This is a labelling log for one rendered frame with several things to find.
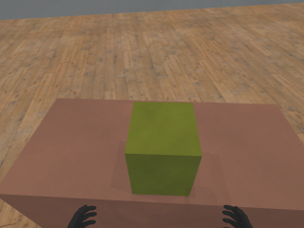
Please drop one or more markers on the robot right hand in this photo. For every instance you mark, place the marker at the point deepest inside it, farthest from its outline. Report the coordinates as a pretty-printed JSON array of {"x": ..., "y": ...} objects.
[{"x": 240, "y": 219}]

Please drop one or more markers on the robot left hand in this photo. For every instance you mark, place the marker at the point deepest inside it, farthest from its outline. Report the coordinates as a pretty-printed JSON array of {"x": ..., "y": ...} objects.
[{"x": 81, "y": 215}]

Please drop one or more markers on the pedestal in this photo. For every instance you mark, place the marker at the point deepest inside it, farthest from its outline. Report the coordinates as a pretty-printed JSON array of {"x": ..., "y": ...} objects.
[{"x": 251, "y": 159}]

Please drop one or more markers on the carton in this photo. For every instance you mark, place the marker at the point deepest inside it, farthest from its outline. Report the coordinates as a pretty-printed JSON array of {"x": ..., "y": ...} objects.
[{"x": 162, "y": 150}]

